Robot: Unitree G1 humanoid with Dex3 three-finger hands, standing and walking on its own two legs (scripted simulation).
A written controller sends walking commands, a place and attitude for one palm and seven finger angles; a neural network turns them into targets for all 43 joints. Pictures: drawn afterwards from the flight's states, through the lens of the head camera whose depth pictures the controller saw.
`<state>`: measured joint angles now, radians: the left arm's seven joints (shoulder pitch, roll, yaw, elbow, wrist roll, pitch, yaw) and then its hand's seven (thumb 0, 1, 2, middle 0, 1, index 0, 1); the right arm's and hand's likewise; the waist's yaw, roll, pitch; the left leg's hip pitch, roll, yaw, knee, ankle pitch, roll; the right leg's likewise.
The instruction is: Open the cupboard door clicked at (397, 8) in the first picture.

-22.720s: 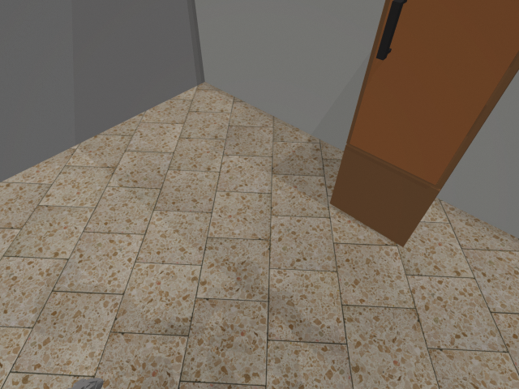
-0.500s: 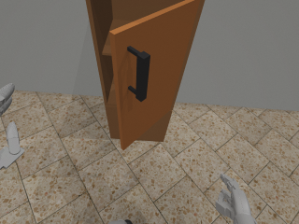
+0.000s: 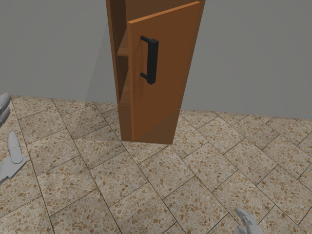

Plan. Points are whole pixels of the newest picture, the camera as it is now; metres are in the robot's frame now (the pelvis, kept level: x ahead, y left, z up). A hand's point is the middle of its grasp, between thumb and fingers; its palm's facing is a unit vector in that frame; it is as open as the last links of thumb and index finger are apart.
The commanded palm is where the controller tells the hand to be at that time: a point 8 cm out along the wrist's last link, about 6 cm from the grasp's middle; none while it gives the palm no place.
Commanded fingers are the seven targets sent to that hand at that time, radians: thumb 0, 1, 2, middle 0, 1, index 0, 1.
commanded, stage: stop stepping back and stand still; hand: left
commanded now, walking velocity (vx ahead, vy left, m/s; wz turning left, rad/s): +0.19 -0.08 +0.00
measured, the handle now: (147, 60) +0.63 +0.07 +0.13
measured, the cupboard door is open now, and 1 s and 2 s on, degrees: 49 49 49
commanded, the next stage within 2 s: let the arm hang, fingers relaxed in 0.56 s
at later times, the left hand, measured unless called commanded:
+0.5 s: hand out of the picture +0.12 +0.27 +0.17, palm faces +0.48 -0.78 -0.41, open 7.4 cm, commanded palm +0.06 +0.31 +0.18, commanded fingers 0.00 0.90 0.90 -0.20 -0.30 -0.20 -0.30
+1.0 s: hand out of the picture -0.05 +0.19 -0.17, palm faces +0.15 -0.97 -0.18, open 6.8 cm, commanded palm none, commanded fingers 0.00 0.90 0.90 -0.20 -0.30 -0.20 -0.30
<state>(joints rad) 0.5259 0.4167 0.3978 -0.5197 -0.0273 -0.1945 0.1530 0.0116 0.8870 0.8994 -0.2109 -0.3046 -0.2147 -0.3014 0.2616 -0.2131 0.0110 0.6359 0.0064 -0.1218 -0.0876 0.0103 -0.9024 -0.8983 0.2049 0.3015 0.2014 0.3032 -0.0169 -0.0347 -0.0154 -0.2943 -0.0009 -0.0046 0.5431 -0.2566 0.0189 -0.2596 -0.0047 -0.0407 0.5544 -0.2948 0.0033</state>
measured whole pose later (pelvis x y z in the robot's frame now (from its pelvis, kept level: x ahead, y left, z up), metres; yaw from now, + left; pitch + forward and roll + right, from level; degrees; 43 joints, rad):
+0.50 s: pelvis -0.07 +0.01 +0.00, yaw +2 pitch -2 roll +1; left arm 0.49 0.39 0.41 -0.43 -0.01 -0.22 0.16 0.01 0.89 0.90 -0.21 -0.30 -0.21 -0.30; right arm 0.26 -0.22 -0.02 0.65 -0.01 -0.14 -0.09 0.01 -0.90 -0.90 0.20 0.30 0.20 0.30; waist -0.02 -0.05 -0.01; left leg -0.27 0.03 0.06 0.56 -0.25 0.01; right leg -0.34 -0.01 -0.04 0.74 -0.41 -0.01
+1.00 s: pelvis -0.07 +0.01 +0.00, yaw +6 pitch -1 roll -1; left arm 0.28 0.17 0.04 0.92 0.01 0.04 0.02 -0.03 1.02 0.90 -0.21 -0.30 -0.21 -0.30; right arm 0.28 -0.18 0.01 0.96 -0.03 0.03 0.00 0.00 -0.91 -0.90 0.20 0.30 0.20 0.30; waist -0.01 -0.02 0.06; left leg -0.29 0.05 0.03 0.55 -0.24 -0.01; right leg -0.26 -0.01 -0.13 0.53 -0.25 -0.04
